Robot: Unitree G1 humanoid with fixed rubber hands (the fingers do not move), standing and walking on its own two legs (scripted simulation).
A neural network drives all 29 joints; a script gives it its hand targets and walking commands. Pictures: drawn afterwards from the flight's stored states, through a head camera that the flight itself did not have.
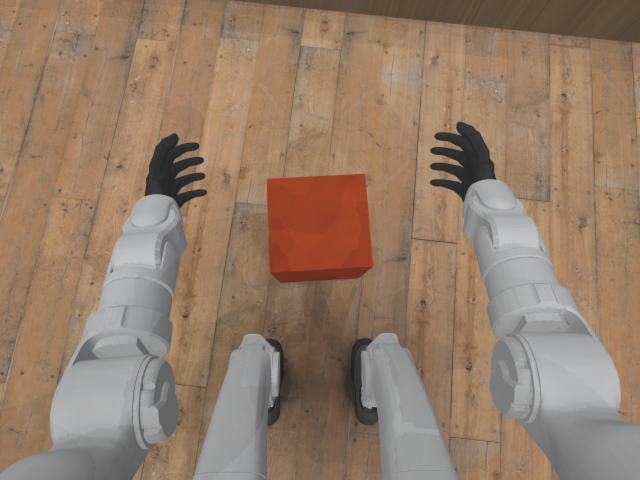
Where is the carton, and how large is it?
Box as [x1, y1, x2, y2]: [267, 174, 372, 282]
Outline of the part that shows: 364,174 267,179 270,272 280,282 359,277 372,266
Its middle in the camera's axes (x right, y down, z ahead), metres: +0.00 -0.01 +0.92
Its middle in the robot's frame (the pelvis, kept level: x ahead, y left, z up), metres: +0.48 +0.00 -0.52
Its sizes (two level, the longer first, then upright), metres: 0.210 0.200 0.250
